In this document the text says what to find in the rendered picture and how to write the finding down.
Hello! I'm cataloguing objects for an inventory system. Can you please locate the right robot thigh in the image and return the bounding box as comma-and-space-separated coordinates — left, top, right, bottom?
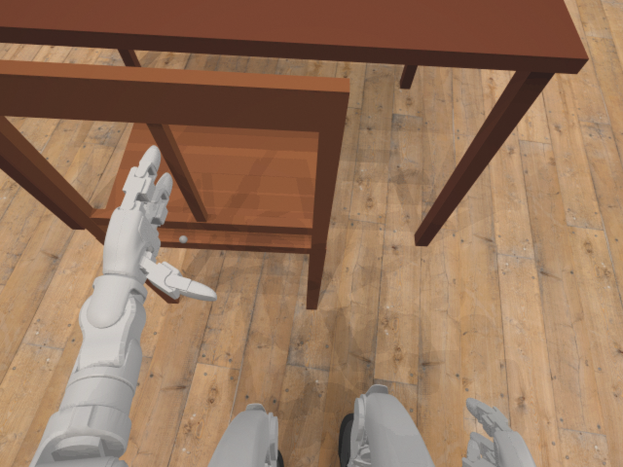
353, 393, 435, 467

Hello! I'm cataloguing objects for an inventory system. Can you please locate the robot right hand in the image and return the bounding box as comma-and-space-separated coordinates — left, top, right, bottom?
461, 398, 536, 467

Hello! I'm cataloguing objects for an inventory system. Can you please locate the chair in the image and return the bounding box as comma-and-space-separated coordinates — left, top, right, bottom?
0, 59, 349, 310

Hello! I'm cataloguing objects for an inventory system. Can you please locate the left robot forearm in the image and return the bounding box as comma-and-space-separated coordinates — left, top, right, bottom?
29, 273, 148, 467

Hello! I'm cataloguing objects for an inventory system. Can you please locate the robot right shin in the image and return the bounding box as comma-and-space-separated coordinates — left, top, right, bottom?
347, 384, 388, 467

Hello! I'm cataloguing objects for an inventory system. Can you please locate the robot left hand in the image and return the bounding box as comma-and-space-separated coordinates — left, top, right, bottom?
102, 145, 217, 302

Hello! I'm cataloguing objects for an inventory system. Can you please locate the table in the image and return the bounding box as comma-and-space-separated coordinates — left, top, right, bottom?
0, 0, 589, 246

